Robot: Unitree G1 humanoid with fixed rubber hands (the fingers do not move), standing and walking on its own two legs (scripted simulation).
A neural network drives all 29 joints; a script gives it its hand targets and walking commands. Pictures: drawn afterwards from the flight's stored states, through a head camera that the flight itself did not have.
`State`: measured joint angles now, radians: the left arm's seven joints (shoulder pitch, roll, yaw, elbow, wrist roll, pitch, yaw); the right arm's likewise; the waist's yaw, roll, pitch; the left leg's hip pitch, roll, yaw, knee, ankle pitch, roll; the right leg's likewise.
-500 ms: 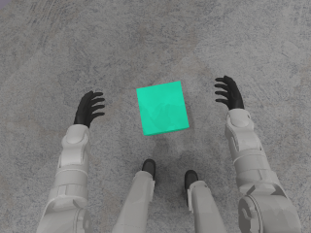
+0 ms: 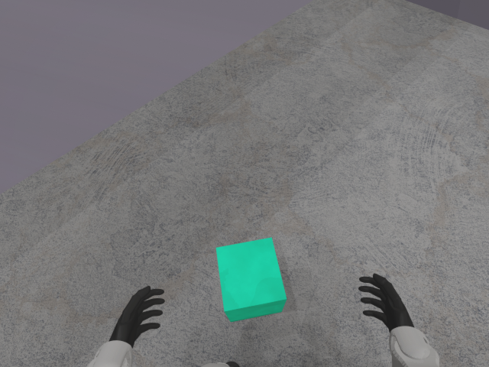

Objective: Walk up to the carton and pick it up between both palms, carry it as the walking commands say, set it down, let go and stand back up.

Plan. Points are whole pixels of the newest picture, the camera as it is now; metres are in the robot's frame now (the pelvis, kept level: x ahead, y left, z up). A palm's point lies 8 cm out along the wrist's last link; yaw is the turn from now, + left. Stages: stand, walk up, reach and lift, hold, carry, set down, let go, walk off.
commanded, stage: let go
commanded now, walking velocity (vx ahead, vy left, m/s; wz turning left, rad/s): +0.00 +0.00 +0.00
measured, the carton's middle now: (250, 281) +0.40 +0.06 -0.65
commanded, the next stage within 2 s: stand in 0.58 s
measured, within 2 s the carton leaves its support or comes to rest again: neither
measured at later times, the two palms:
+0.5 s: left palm (128, 334) +0.16 +0.23 -0.06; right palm (427, 353) +0.17 -0.24 -0.07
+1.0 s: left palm (95, 348) +0.14 +0.29 -0.10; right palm out of the picture +0.13 -0.29 -0.08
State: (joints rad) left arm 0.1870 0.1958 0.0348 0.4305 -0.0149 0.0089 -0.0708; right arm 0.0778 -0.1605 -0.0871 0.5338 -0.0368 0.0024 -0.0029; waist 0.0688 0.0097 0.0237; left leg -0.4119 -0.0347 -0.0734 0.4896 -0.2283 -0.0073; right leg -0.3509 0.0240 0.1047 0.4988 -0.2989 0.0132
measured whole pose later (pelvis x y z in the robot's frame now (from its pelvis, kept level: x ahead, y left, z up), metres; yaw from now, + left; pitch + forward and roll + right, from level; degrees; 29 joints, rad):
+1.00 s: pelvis +0.01 +0.01 +0.00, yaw +0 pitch +0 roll +0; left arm 0.18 0.35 0.04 0.75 0.04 0.02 0.03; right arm 0.19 -0.33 -0.03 0.79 -0.04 0.01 -0.02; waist -0.01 -0.05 0.02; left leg -0.21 -0.04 -0.08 0.50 -0.28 0.01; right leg -0.12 0.02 0.10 0.45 -0.32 0.02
